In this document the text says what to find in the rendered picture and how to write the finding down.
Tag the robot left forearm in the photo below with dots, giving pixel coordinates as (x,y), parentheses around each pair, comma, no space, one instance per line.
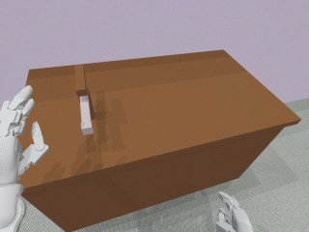
(13,207)

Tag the counter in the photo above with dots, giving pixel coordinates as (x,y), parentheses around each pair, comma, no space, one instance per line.
(163,127)

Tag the robot left hand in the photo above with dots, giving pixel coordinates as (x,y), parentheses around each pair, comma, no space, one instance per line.
(12,124)

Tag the tap lever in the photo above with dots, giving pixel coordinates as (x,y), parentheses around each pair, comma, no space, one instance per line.
(86,121)

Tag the robot right hand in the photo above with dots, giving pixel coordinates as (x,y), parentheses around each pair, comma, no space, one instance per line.
(237,221)

